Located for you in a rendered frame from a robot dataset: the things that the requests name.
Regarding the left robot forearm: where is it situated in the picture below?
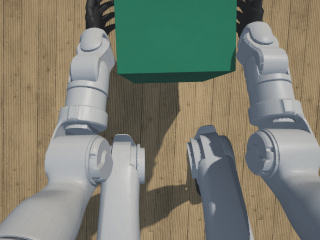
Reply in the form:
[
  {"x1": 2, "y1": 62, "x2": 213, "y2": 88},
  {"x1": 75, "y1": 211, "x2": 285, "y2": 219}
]
[{"x1": 44, "y1": 27, "x2": 116, "y2": 175}]

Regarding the carton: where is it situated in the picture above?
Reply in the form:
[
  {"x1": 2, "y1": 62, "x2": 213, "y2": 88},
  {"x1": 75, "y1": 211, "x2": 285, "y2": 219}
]
[{"x1": 114, "y1": 0, "x2": 237, "y2": 84}]

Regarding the robot left hand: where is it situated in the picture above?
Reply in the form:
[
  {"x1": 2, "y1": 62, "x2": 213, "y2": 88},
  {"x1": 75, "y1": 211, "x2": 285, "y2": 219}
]
[{"x1": 85, "y1": 0, "x2": 115, "y2": 35}]

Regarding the right robot forearm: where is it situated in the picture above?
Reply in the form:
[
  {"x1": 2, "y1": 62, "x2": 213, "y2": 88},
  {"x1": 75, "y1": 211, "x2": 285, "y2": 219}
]
[{"x1": 236, "y1": 21, "x2": 320, "y2": 149}]

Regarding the robot left upper arm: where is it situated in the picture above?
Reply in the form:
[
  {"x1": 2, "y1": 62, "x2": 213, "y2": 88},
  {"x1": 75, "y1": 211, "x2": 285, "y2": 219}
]
[{"x1": 0, "y1": 134, "x2": 113, "y2": 240}]

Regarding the right robot foot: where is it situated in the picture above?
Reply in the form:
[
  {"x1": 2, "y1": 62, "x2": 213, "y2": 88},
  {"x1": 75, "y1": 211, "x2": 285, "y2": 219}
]
[{"x1": 195, "y1": 178, "x2": 201, "y2": 196}]

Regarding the robot right hand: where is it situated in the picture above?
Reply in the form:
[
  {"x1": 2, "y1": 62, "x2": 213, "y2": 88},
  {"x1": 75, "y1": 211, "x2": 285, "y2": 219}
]
[{"x1": 236, "y1": 0, "x2": 264, "y2": 38}]

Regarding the robot right upper arm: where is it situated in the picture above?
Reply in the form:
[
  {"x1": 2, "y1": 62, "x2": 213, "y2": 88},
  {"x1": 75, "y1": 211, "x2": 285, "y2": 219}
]
[{"x1": 245, "y1": 128, "x2": 320, "y2": 240}]

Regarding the left robot thigh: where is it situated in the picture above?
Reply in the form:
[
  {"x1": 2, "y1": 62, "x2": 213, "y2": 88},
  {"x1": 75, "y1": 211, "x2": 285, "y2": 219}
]
[{"x1": 96, "y1": 141, "x2": 145, "y2": 240}]

